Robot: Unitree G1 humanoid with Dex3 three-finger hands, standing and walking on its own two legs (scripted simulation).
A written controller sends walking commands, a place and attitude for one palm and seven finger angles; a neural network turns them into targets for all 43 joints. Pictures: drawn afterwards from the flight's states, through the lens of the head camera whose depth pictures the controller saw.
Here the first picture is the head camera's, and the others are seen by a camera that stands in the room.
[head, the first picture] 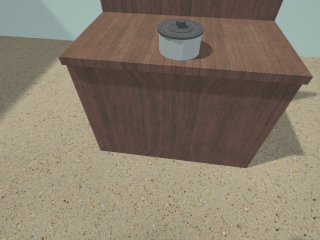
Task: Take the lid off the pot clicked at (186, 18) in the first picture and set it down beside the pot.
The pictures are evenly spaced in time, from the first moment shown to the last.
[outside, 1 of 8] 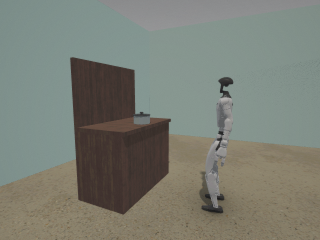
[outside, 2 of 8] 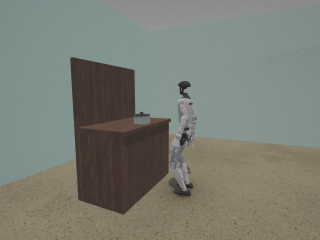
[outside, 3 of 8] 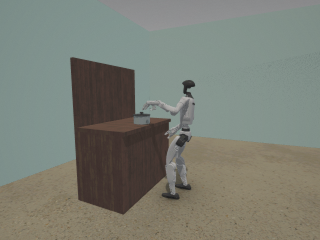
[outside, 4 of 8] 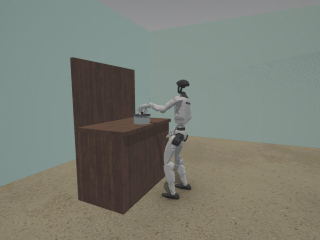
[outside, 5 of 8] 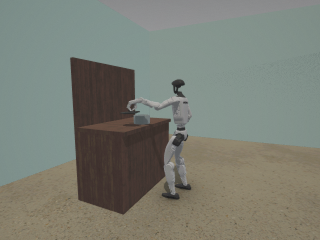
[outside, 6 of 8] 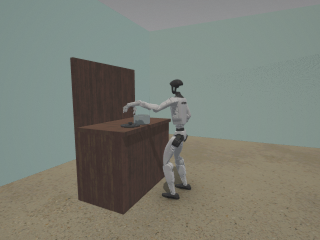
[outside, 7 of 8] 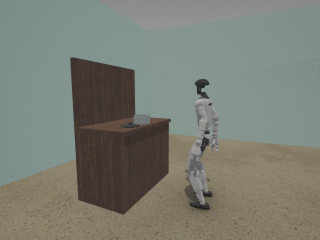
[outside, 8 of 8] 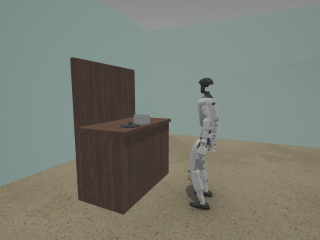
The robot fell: no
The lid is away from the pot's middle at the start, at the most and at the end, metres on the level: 0.00 0.25 0.24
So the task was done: yes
